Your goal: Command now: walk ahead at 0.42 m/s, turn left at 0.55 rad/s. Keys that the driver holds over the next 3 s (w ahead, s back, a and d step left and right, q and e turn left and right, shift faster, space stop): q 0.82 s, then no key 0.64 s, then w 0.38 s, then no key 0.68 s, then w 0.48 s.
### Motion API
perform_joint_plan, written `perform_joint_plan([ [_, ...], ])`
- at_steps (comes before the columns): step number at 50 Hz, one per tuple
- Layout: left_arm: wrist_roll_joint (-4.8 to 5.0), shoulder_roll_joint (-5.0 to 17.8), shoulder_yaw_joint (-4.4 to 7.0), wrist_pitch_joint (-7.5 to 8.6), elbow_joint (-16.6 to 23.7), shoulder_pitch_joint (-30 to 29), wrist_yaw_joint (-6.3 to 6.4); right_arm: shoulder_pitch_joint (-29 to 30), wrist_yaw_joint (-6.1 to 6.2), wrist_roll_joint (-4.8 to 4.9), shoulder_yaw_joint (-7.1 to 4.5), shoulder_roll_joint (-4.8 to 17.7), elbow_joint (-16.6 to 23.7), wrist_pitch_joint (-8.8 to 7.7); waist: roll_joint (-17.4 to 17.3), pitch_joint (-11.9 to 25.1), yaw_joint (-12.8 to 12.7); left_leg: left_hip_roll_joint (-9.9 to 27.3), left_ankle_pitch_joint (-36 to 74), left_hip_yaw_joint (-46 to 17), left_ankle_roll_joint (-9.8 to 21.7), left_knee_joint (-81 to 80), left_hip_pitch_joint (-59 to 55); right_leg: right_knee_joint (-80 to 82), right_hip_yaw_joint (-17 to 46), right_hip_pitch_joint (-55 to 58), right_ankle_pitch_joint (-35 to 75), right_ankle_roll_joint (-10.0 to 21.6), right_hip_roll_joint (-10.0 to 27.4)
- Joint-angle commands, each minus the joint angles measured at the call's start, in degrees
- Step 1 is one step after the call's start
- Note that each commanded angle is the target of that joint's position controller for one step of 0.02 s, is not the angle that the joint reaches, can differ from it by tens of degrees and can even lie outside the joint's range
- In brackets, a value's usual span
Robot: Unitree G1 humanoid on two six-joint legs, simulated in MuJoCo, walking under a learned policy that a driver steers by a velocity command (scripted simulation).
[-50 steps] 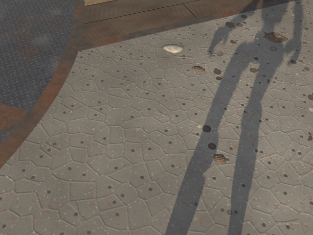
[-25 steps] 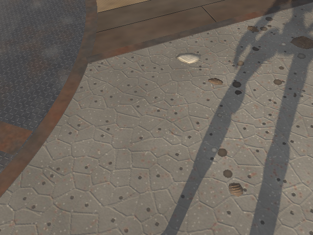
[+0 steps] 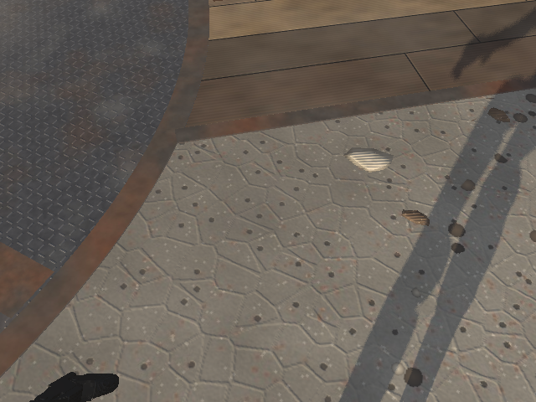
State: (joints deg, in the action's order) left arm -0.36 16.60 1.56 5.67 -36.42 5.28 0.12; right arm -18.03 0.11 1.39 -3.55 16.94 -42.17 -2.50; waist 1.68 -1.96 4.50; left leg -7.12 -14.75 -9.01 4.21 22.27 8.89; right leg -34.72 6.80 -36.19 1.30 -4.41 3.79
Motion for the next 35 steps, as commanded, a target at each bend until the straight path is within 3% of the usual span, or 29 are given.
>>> perform_joint_plan([
  [1, 0.30, 6.2, 2.12, 1.38, 4.6, -3.6, -0.45, -1.2, 0.80, 0.29, -2.67, 9.4, 2.7, 0.36, -7.0, 2.4, -0.9, 12.1, 11.0, -11.9, 6.8, -1.0, 3.9, 5.9, -2.0, 11.1, 0.6, 0.6, -4.2],
  [3, 0.00, 7.3, 3.09, 1.86, 3.6, 0.3, -0.58, 0.3, 1.17, 0.02, -2.69, 8.7, 3.4, 1.20, -8.5, 4.4, -3.7, 11.3, 16.0, -13.9, 4.2, 6.2, 1.3, 9.2, -2.4, 16.1, -0.6, 2.9, -4.8],
  [4, -0.62, 8.3, 3.60, 2.14, 3.1, 3.7, -0.31, 0.9, 1.17, -0.08, -2.20, 6.9, 4.2, 1.25, -7.9, 7.0, -5.7, 8.5, 16.8, -12.3, 1.8, 12.4, 2.8, 11.2, -2.4, 23.1, 3.9, 4.8, -2.7],
  [5, -1.66, 11.7, 4.39, 2.08, 3.1, 10.1, 0.24, 0.7, 1.12, -1.13, -1.02, 3.4, 6.0, 1.04, -1.2, 14.9, -8.1, 4.9, 5.1, -7.8, -1.2, 27.4, 9.1, 8.3, 6.1, 36.9, 15.7, 8.9, 8.1],
  [6, -2.33, 14.0, 4.73, 0.78, 2.5, 12.5, 0.25, -11.0, 0.84, -0.83, 0.03, 0.5, 5.8, 0.64, 16.2, 23.0, -3.5, -1.8, -28.4, -2.0, -4.8, 44.3, 24.8, 6.8, 26.3, 53.4, 26.0, 19.9, 23.3],
  [7, -0.51, 11.2, 4.61, -0.31, 2.3, 12.5, -0.07, -12.0, 0.82, 0.09, -1.01, 7.1, 4.9, 0.92, 13.8, 23.5, -4.6, 3.5, -24.1, -1.6, -6.2, 52.6, 30.4, 9.2, 32.5, 51.8, 13.2, 21.0, 24.3],
  [8, -0.43, 7.4, 3.61, -1.03, 3.4, 10.3, 0.37, -5.1, 1.10, 0.39, -2.09, 10.1, 5.4, 1.79, 7.7, 16.6, -6.8, 5.3, -19.1, -0.1, -7.5, 55.3, 32.7, 10.5, 23.5, 46.3, 8.2, 18.4, 20.1],
  [9, -0.72, 5.9, 2.94, -1.82, 3.5, 7.2, 0.62, -0.6, 1.48, 0.10, -2.43, 10.2, 6.5, 2.80, 3.8, 12.2, -6.7, 6.8, -15.6, 1.9, -8.2, 54.3, 32.4, 11.4, 16.0, 39.8, 8.6, 16.5, 16.9],
  [10, -0.72, 5.1, 2.53, -2.32, 3.3, 4.7, 0.69, 1.2, 1.73, -0.23, -2.71, 9.8, 7.3, 3.76, 3.6, 8.4, -5.8, 8.2, -13.9, 2.5, -8.8, 52.7, 31.1, 12.4, 10.9, 33.7, 10.4, 16.0, 14.4],
  [12, -1.28, 5.9, 2.81, -2.51, 2.2, 2.4, 0.78, 0.0, 1.67, 0.05, -2.20, 6.4, 7.6, 5.11, 6.5, 5.0, -3.7, 9.0, -11.4, 5.3, -9.0, 47.2, 25.3, 16.0, 3.1, 24.8, 11.2, 15.5, 10.9],
  [14, -1.26, 6.8, 3.37, -2.44, 1.2, 1.9, 0.91, 0.7, 1.69, -0.26, -1.78, 4.5, 8.4, 5.39, 7.4, 5.6, -3.6, 9.3, -9.4, 6.6, -9.4, 42.0, 24.2, 17.5, 0.1, 24.9, 14.8, 17.0, 11.6],
  [18, -0.26, 8.5, 4.22, -3.47, 0.0, 0.2, 1.37, 4.2, 0.61, -0.66, -1.52, 4.2, 9.9, 5.61, 5.5, 8.5, -4.2, 10.9, -2.2, 7.4, -8.5, 31.4, 19.6, 18.3, -4.3, 26.4, 12.3, 17.8, 13.6],
  [23, 1.00, 10.6, 5.08, -4.32, -1.7, 0.4, 0.61, 8.7, -0.82, -0.58, -2.21, 5.6, 12.4, 6.36, 6.0, 6.2, -5.3, 10.3, -1.7, 10.2, -5.8, 20.4, 14.9, 17.0, -7.1, 27.4, 3.9, 16.1, 14.9],
  [26, 2.36, 10.6, 5.28, -4.69, -2.9, 0.7, 0.39, 7.0, -1.29, -0.62, -2.97, 6.0, 12.4, 6.32, 4.8, 6.0, -3.7, 7.9, 4.3, 12.6, -2.6, 7.4, 7.7, 10.0, -10.0, 27.5, 0.7, 12.0, 13.5],
  [27, 1.93, 8.8, 4.90, -4.75, -4.4, 4.0, 0.17, 4.6, -0.74, -0.78, -3.91, 8.2, 11.8, 6.15, 0.9, 6.9, -3.4, 8.0, 12.4, 10.0, -0.5, 2.4, 0.7, 3.8, -12.8, 23.8, -3.5, 8.4, 10.8],
  [28, -0.70, 5.6, 3.84, -4.73, -3.3, 5.2, -0.10, 1.7, 0.45, -1.07, -5.68, 15.3, 12.5, 5.84, -14.6, 8.9, -4.1, 21.0, 35.0, -7.7, 4.9, 0.9, -10.3, -13.6, -18.2, 10.7, -22.1, 2.9, 4.1],
  [29, -1.37, 5.5, 3.46, -4.82, -0.5, 1.2, 0.44, 2.7, 0.36, -2.60, -5.43, 16.9, 13.8, 4.94, -20.1, 10.0, -2.4, 29.8, 37.4, -21.9, 16.9, -0.8, -10.2, -27.4, -11.7, -1.6, -40.8, -0.2, -3.6],
  [30, -0.50, 8.2, 4.28, -5.01, -0.7, -1.5, 0.62, 2.1, -0.14, -2.65, -4.58, 13.7, 13.4, 3.76, -12.3, 10.9, -0.3, 27.6, 36.2, -18.2, 16.9, -1.4, -9.3, -33.8, -5.2, -2.6, -39.4, 0.0, -2.5],
  [31, 0.40, 8.1, 4.38, -5.18, -0.8, -1.6, 0.78, 3.8, -0.03, -2.20, -4.03, 12.4, 12.7, 2.96, -10.3, 9.4, -2.0, 24.6, 34.0, -13.4, 13.9, -0.8, -7.8, -34.3, -4.0, -3.0, -35.0, 0.7, -1.7],
  [32, 0.15, 7.8, 4.48, -5.33, -1.9, -0.5, 1.26, 6.2, 0.20, -1.32, -3.80, 11.2, 12.8, 2.80, -7.3, 8.7, -3.2, 21.9, 30.7, -10.7, 11.0, -0.5, -6.6, -32.0, -3.4, -2.9, -31.1, 0.8, -1.0],
  [33, -0.29, 8.5, 4.72, -5.48, -1.9, -0.5, 1.62, 8.6, 0.56, -0.61, -3.40, 10.3, 13.1, 3.09, -7.7, 8.1, -4.1, 20.7, 30.0, -9.5, 9.7, -0.5, -5.0, -30.0, -3.1, -2.0, -28.2, 0.5, -0.8],
  [35, -0.08, 7.6, 4.56, -5.50, -2.5, 0.8, 1.39, 9.9, 1.10, -1.23, -3.09, 10.3, 13.5, 3.64, -8.9, 9.2, -5.3, 18.8, 31.9, -8.2, 9.7, -0.7, -2.0, -28.7, -3.9, 2.5, -24.9, -0.4, -2.6],
])
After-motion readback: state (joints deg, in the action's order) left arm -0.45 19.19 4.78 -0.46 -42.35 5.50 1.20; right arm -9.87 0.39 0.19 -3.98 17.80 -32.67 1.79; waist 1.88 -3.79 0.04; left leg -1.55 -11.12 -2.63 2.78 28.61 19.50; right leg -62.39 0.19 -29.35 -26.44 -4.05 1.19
